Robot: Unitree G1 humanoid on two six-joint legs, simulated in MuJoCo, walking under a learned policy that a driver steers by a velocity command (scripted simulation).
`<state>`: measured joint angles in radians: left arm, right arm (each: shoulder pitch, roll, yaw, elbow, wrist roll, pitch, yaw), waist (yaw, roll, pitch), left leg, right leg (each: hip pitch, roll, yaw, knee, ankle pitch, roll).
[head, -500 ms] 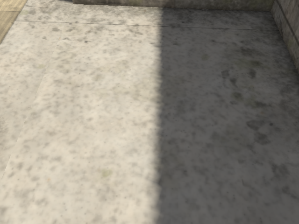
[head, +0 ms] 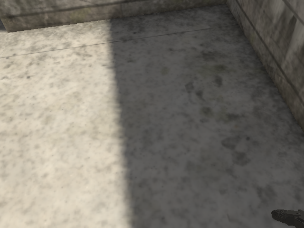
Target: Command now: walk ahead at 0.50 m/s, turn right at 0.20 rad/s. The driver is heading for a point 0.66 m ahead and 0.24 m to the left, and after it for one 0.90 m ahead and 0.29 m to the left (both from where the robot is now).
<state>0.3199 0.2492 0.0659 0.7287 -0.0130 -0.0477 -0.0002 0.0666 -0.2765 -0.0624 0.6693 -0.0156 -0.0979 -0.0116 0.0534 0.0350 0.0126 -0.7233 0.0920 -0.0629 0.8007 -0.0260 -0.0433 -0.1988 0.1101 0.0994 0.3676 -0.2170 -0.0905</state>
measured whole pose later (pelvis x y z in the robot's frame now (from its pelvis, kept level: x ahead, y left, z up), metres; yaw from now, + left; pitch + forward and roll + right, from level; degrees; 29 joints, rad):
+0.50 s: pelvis +0.28 +0.07 +0.00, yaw +11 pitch +3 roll +0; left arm 0.10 0.28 0.05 0.64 0.02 -0.09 0.01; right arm 0.33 -0.26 -0.05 0.73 0.01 -0.05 0.00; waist -0.05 -0.02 0.02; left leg -0.20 -0.12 -0.10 0.35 -0.18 0.10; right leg -0.68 -0.07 0.09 0.87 -0.17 0.06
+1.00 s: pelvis +0.55 +0.10 +0.00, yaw +29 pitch +2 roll -2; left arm 0.32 0.27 0.08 0.79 0.01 -0.09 0.00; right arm 0.17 -0.32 -0.08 0.63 0.02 -0.02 0.01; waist 0.06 0.05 0.02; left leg -0.72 0.09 -0.07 1.02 -0.18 -0.02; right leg -0.11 0.02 -0.10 0.30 -0.23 -0.02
